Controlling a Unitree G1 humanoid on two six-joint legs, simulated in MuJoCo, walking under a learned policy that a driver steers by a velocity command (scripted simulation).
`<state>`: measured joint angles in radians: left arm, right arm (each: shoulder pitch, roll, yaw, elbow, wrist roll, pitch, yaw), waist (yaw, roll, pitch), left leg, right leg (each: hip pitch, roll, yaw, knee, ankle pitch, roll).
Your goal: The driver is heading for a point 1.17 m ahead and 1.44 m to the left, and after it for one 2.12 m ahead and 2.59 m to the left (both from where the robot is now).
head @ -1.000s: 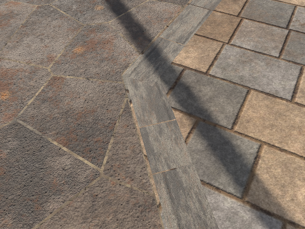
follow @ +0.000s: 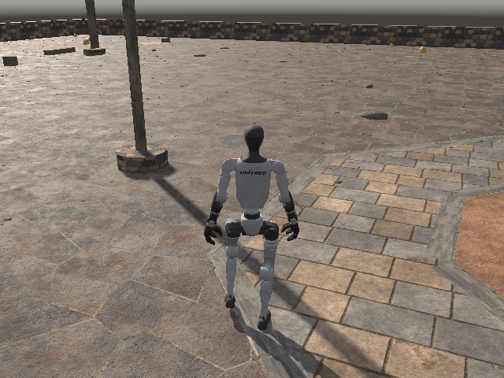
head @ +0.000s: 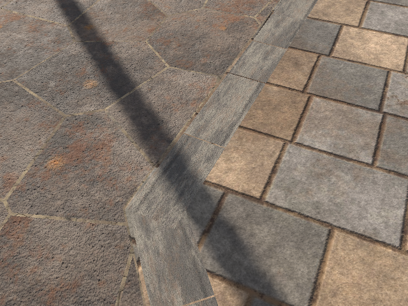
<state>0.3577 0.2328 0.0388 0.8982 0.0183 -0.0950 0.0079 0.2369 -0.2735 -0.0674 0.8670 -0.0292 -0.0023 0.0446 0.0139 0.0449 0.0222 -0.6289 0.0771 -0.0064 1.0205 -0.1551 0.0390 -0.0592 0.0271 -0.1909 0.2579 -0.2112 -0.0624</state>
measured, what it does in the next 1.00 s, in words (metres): walks ahead, turning left: left foot, then right foot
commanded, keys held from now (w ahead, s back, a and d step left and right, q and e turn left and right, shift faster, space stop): w+q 0.68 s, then q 0.32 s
